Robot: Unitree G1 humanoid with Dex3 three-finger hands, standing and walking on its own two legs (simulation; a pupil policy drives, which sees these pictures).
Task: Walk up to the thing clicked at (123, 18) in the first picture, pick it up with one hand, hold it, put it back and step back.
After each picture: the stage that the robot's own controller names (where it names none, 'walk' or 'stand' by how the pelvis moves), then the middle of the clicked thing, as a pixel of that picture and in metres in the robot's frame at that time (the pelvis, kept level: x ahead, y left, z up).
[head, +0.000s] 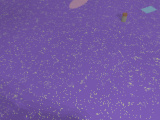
stand; (124, 17) +1.84 -0.51 -0.72
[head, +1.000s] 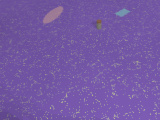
walk; (99, 24) +1.76 -0.05 -0.70
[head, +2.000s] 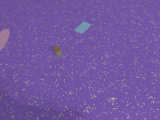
walk; (57, 51) +1.13 +0.37 -0.72
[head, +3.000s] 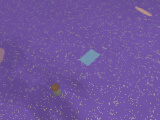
walk; (56, 89) +0.67 +0.32 -0.71
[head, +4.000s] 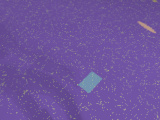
walk; out of the picture +0.36 +0.23 -0.70
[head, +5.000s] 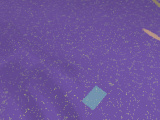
stand; out of the picture +0.23 +0.23 -0.72
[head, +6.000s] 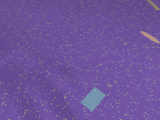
stand; out of the picture +0.23 +0.23 -0.73
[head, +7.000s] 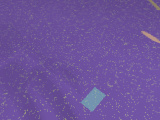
stand; out of the picture +0.23 +0.24 -0.73
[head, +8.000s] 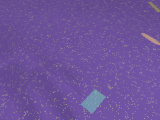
stand; out of the picture +0.23 +0.24 -0.73
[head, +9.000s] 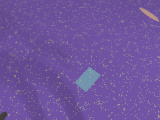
go down; out of the picture +0.25 +0.24 -0.68
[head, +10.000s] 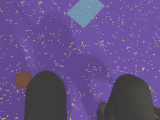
go down; (25, 80) +0.31 +0.25 -0.29
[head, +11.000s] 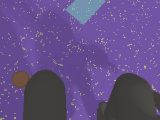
close in; (23, 80) +0.30 +0.26 -0.28
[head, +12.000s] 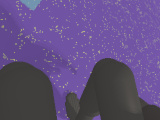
close in; out of the picture +0.30 +0.28 -0.21
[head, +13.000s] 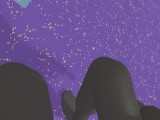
close; out of the picture +0.37 +0.23 -0.24
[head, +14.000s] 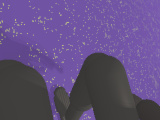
lift; out of the picture +0.35 +0.20 -0.24
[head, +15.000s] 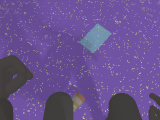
lift; (74, 102) +0.29 +0.08 -0.48
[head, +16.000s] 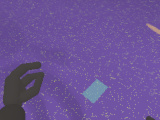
go down; out of the picture +0.18 +0.01 -0.70
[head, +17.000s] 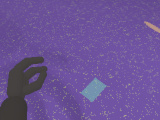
close; out of the picture +0.13 -0.03 -0.70
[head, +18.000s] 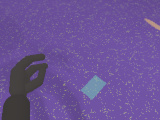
stand; out of the picture +0.13 -0.04 -0.70
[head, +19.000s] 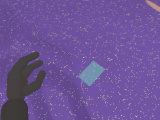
stand; out of the picture +0.15 -0.03 -0.65
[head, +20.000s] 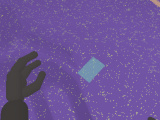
stand; out of the picture +0.16 -0.03 -0.62
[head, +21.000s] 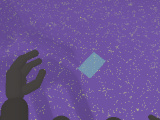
stand; out of the picture +0.17 -0.03 -0.60
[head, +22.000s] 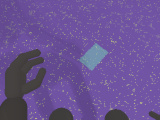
close; out of the picture +0.17 -0.02 -0.56
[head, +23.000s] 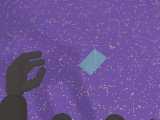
close; out of the picture +0.17 -0.02 -0.59
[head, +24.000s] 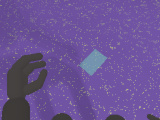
close; out of the picture +0.17 -0.02 -0.59
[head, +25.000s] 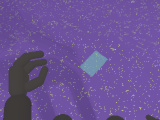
close; out of the picture +0.17 -0.02 -0.60
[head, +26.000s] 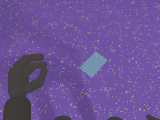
close; out of the picture +0.16 -0.02 -0.60
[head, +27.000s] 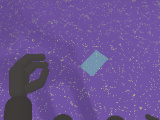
close; out of the picture +0.16 -0.03 -0.60
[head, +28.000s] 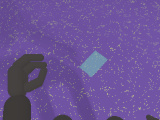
close; out of the picture +0.16 -0.03 -0.60
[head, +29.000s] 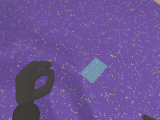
close; out of the picture +0.15 -0.03 -0.62
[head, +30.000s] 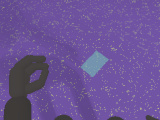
close; out of the picture +0.15 -0.04 -0.60
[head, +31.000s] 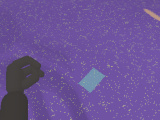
hold; out of the picture +0.13 -0.04 -0.67
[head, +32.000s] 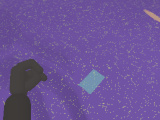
hold; out of the picture +0.12 -0.04 -0.68
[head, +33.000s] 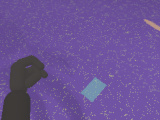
hold; out of the picture +0.11 -0.04 -0.70
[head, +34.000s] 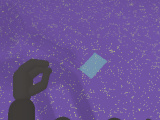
stand; out of the picture +0.14 -0.04 -0.61
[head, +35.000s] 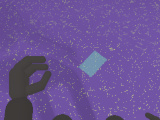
close; out of the picture +0.14 -0.05 -0.59
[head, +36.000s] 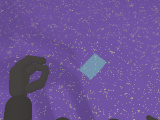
close; out of the picture +0.14 -0.05 -0.61
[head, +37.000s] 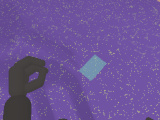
close; out of the picture +0.14 -0.05 -0.62
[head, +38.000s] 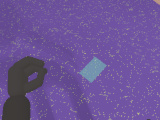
close; out of the picture +0.13 -0.05 -0.63
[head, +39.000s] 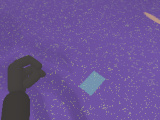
hold; out of the picture +0.12 -0.05 -0.68
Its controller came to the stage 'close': yes
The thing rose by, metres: 0.01
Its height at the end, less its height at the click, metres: -0.02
